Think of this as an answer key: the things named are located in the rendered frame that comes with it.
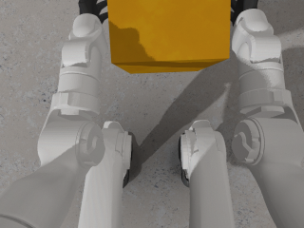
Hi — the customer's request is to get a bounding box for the robot left upper arm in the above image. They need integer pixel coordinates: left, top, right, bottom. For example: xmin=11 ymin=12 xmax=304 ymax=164
xmin=0 ymin=121 xmax=105 ymax=228

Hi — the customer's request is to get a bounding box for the robot right thigh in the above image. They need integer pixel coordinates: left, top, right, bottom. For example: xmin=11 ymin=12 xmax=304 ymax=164
xmin=180 ymin=127 xmax=236 ymax=228

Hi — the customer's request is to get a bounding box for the right robot forearm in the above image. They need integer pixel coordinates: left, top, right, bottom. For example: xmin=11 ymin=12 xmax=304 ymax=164
xmin=230 ymin=9 xmax=304 ymax=134

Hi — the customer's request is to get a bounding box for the left robot hand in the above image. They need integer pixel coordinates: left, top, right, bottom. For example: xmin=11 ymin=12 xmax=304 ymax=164
xmin=78 ymin=0 xmax=108 ymax=24

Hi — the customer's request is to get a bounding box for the carton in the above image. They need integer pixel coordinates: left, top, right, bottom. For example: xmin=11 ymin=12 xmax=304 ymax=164
xmin=107 ymin=0 xmax=231 ymax=74

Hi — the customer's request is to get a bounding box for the left robot forearm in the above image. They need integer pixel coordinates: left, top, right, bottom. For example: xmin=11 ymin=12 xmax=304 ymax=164
xmin=37 ymin=13 xmax=108 ymax=156

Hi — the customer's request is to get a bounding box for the robot right upper arm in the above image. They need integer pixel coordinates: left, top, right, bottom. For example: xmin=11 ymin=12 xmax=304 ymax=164
xmin=231 ymin=117 xmax=304 ymax=228

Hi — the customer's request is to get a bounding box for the right robot hand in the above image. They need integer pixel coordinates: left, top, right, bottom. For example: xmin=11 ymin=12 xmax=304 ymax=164
xmin=230 ymin=0 xmax=258 ymax=26

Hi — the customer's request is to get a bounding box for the robot right foot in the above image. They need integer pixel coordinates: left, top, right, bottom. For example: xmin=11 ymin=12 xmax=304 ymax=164
xmin=178 ymin=133 xmax=190 ymax=187

